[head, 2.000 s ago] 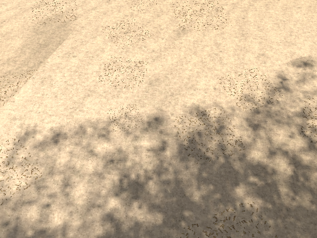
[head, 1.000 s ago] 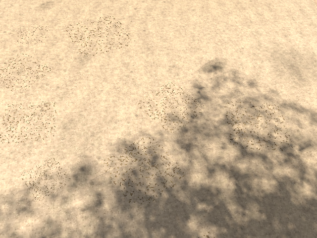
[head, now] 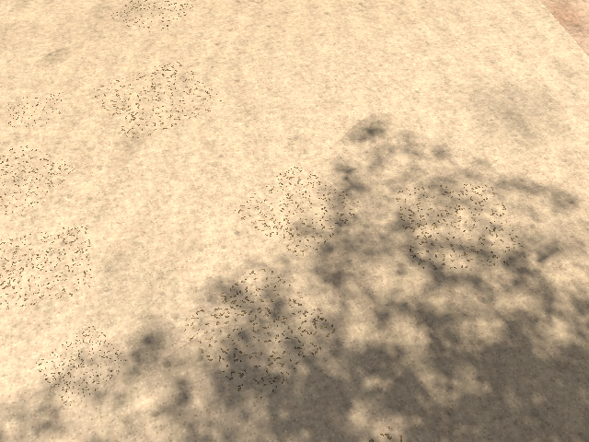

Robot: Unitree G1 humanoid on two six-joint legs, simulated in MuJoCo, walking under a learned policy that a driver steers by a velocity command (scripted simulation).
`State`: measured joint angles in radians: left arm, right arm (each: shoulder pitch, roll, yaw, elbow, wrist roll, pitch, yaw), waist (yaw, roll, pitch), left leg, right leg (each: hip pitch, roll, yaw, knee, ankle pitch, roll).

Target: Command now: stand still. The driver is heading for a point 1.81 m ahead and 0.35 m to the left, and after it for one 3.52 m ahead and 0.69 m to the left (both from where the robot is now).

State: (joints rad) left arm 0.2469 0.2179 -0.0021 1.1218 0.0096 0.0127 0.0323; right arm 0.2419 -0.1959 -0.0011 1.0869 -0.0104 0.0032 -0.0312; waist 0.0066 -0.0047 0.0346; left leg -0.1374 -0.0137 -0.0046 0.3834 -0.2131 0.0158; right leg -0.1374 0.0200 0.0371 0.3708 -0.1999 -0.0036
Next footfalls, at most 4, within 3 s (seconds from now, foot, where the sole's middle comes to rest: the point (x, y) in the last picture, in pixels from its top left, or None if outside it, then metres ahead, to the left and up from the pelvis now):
1.56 left None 0.41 0.04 -0.78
2.10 right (309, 343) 0.78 -0.01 -0.78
2.54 left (228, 357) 0.74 0.19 -0.78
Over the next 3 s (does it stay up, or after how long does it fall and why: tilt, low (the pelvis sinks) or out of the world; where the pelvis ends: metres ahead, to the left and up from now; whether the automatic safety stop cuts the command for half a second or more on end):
stays up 0.72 0.10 0.00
